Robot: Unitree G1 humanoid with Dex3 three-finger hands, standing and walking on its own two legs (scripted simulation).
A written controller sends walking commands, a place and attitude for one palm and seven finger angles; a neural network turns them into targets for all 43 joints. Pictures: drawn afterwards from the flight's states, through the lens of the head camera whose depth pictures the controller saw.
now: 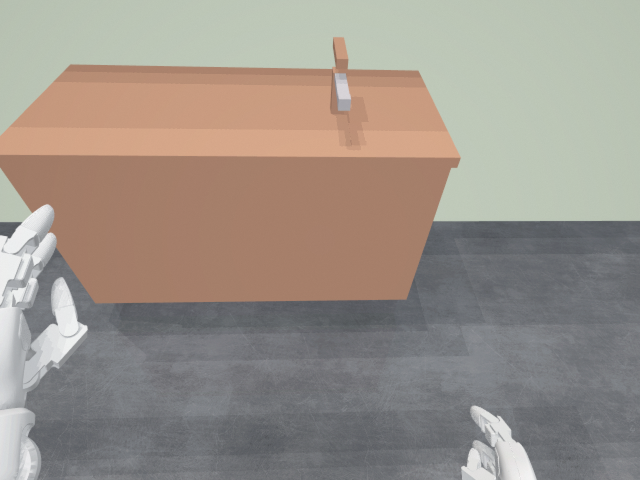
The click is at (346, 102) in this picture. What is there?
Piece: tap's lever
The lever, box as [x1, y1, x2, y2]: [337, 94, 350, 110]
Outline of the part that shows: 338,94 338,110 349,110 349,94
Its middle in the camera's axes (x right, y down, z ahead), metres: +0.05 -0.31 +0.89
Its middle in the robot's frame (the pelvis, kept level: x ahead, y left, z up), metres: +0.88 +0.00 +0.05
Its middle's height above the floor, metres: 0.82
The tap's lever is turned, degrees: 0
